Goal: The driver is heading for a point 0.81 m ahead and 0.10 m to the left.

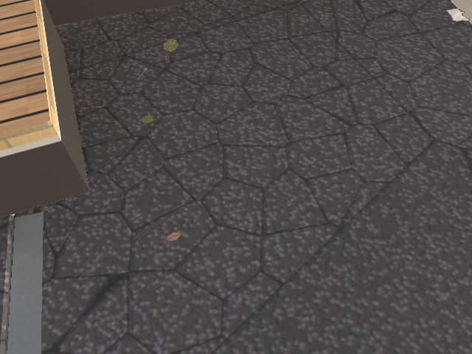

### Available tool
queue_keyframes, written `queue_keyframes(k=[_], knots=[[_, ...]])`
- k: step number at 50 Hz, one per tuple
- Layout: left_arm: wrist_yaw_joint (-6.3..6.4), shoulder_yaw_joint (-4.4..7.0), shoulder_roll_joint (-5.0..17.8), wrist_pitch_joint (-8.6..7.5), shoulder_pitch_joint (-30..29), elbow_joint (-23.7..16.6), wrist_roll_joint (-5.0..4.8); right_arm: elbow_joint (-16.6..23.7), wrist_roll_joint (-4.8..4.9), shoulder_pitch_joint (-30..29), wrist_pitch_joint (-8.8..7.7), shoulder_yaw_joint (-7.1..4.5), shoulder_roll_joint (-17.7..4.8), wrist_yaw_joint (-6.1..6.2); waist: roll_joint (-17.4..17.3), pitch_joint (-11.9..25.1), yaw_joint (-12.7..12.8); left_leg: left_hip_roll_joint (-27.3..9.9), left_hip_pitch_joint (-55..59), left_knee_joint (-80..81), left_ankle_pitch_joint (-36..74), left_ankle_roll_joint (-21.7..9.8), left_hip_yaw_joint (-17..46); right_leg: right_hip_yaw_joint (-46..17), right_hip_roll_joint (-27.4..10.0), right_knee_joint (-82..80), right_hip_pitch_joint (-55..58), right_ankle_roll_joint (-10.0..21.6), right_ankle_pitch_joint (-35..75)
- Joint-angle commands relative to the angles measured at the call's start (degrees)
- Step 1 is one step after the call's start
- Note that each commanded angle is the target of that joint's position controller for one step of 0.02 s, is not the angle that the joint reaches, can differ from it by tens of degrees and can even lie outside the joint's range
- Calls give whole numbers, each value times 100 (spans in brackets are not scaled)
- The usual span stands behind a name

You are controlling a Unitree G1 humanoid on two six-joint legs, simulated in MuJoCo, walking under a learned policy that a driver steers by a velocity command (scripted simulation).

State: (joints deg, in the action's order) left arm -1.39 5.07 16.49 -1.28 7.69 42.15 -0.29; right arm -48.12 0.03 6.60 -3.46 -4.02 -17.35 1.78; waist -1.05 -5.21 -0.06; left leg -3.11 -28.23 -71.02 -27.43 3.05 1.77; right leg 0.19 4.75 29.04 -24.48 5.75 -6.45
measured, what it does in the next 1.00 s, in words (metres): walks ahead: left foot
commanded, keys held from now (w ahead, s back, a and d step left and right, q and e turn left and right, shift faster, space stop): e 0.04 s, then no key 0.96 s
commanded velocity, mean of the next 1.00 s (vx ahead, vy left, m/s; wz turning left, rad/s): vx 0.04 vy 0.00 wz -0.16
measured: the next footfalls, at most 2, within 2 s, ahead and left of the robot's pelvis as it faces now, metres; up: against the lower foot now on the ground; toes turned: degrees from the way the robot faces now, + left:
left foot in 0.34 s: +0.16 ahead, +0.17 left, +0.00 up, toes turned -8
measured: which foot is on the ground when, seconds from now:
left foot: up 0.00-0.32, down 0.34-1.00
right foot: down 0.00-1.00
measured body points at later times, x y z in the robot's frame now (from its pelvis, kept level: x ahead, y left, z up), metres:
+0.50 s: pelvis +0.09 +0.04 +0.01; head +0.11 +0.05 +0.45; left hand +0.26 +0.28 -0.11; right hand +0.19 -0.24 -0.11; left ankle +0.12 +0.17 -0.73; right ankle +0.09 -0.06 -0.73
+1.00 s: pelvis +0.11 +0.05 +0.01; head +0.12 +0.05 +0.46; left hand +0.25 +0.29 -0.12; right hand +0.18 -0.22 -0.12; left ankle +0.12 +0.17 -0.73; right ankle +0.09 -0.06 -0.73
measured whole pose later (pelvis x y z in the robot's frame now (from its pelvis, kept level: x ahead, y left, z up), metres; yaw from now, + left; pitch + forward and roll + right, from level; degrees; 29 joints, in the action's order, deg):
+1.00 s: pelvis +0.11 +0.05 +0.01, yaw -7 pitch -2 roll +0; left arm 1.5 2.5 13.3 0.6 10.6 50.1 0.3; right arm -53.3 -0.5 8.9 -1.1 -1.8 -14.4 1.0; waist 0.0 -2.3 -0.7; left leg 0.2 -11.6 -29.0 -15.8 0.4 0.8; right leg -6.5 3.6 29.8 -11.5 1.1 -16.4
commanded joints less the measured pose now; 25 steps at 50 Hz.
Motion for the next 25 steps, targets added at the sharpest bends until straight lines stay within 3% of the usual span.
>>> queue_keyframes(k=[1,4,8,11,14,16,17,18,19,20,21,23,25], knots=[[91,219,854,-69,-12,-449,76,262,-80,562,126,-172,-581,90,363,1262,-219,-121,-228,338,423,20,230,-1764,-1523,-1043,961,1147,2498],[201,219,905,-38,94,-443,31,314,-99,493,188,-133,-471,133,459,1432,-187,-34,-370,943,820,148,244,-1616,-1454,-968,1061,1068,2575],[308,130,784,81,104,-414,31,437,-48,103,267,-94,-429,127,657,1332,-13,-76,-314,1810,1377,228,292,-1645,-1309,-1061,1045,819,1007],[315,75,743,119,104,-366,100,500,-18,-106,254,-71,-420,96,790,1109,107,-64,6,2497,1412,214,273,-1746,-1299,-1107,938,781,288],[272,5,667,150,161,-300,124,505,-3,-89,183,-62,-437,39,844,1047,152,39,472,3117,1056,130,158,-1891,-1356,-833,1032,780,582],[259,-83,531,175,98,-274,72,445,-13,120,114,-36,-339,-29,757,1045,-56,132,1086,4222,1528,-34,28,-1898,-1261,-495,1066,602,948],[262,-124,449,172,232,-229,51,418,-70,219,76,-26,-381,-65,622,1028,-118,13,1577,4888,2425,-165,150,-1858,-1103,-373,952,363,877],[270,-170,333,135,442,-232,136,433,-157,336,55,-76,-716,-61,136,1184,6,-642,2117,4889,3661,-397,709,-1589,-796,36,733,51,338],[240,-139,311,82,896,-204,129,444,-184,76,88,-144,-1072,-45,-862,1166,483,-1185,2303,4692,4553,-949,1186,-957,-186,342,296,-206,-908],[237,-141,397,72,670,-205,164,406,-164,0,115,-51,-588,-56,-1088,1228,330,-1312,1889,4841,3837,-1269,1406,-743,-266,249,633,-402,-1229],[230,-111,506,96,432,-237,153,428,-131,-101,118,8,-391,-83,-961,1141,249,-1036,1706,4888,3194,-1118,1222,-734,-331,105,896,-440,-959],[230,-82,516,223,190,-242,135,437,-93,-105,101,-9,-505,-117,-666,931,96,-534,1501,4801,2255,-675,716,-809,-355,-17,1034,-351,-284],[208,-92,456,271,200,-224,98,384,-98,4,64,-7,-523,-109,-402,796,48,-285,1435,4647,2015,-455,424,-957,-453,-152,1093,-210,38]])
